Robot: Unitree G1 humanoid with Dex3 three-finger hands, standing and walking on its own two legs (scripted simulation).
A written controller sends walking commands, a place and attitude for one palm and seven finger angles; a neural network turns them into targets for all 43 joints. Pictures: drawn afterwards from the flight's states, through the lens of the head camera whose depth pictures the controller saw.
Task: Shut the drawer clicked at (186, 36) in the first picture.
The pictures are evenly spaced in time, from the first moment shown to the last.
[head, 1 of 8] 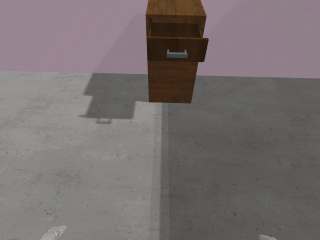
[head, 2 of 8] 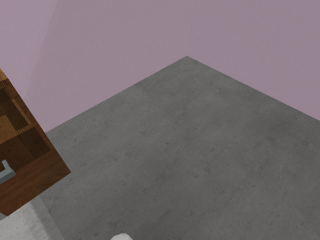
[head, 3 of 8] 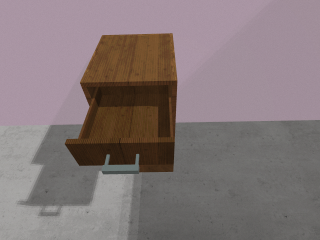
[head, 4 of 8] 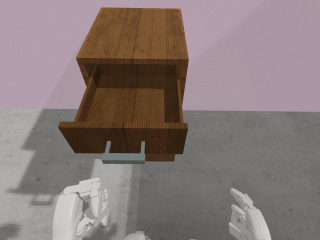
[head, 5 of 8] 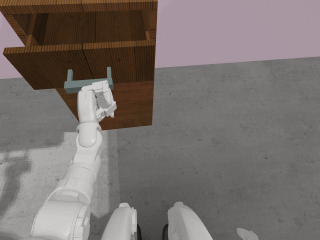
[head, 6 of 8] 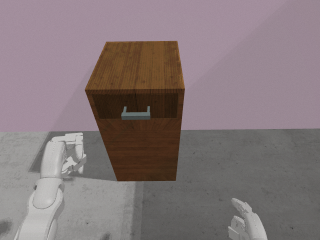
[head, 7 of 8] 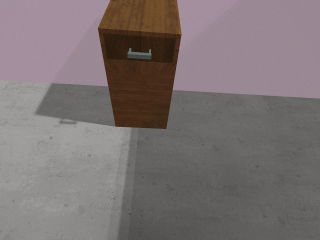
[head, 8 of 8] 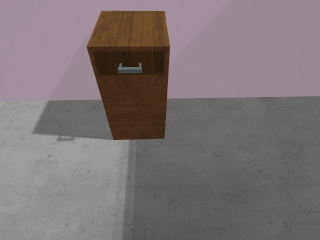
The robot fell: no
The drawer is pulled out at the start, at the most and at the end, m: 0.29 0.29 0.00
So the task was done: yes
